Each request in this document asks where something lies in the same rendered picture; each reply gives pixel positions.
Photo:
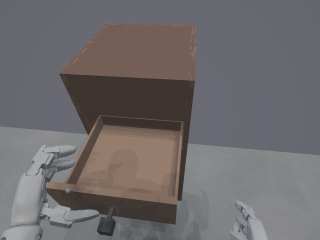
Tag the left robot hand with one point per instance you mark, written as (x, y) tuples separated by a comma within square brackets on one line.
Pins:
[(28, 207)]

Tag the right robot hand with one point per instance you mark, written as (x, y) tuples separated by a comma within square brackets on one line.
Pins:
[(252, 230)]

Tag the cabinet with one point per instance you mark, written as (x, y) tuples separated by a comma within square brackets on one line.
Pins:
[(138, 71)]

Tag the drawer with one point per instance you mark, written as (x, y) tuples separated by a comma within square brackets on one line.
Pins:
[(131, 164)]

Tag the handle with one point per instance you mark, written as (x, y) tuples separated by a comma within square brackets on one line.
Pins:
[(107, 224)]

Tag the robot left forearm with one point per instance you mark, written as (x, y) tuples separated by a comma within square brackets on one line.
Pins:
[(23, 232)]

